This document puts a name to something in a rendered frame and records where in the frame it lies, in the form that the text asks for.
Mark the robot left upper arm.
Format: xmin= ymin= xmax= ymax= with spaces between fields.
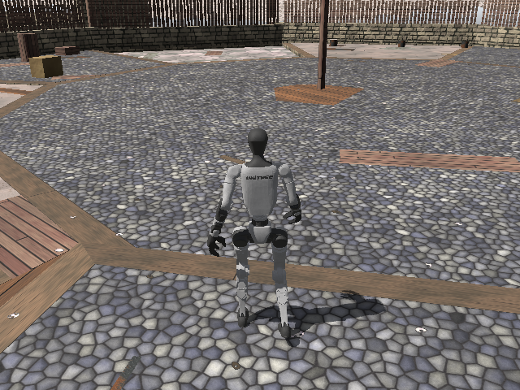
xmin=220 ymin=164 xmax=242 ymax=211

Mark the robot right hand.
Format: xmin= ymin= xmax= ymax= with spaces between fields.
xmin=283 ymin=210 xmax=301 ymax=224

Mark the left robot shin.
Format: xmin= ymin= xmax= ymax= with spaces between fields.
xmin=236 ymin=265 xmax=248 ymax=317

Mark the left robot thigh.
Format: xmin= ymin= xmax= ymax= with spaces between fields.
xmin=232 ymin=226 xmax=249 ymax=279

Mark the robot left hand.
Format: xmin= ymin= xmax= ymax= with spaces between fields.
xmin=207 ymin=234 xmax=226 ymax=257

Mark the robot right upper arm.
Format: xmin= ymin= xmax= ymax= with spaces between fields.
xmin=275 ymin=162 xmax=298 ymax=206

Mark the robot right forearm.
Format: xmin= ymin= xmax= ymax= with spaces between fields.
xmin=290 ymin=194 xmax=301 ymax=216

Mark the robot left forearm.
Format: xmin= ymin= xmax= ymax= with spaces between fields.
xmin=210 ymin=198 xmax=228 ymax=237

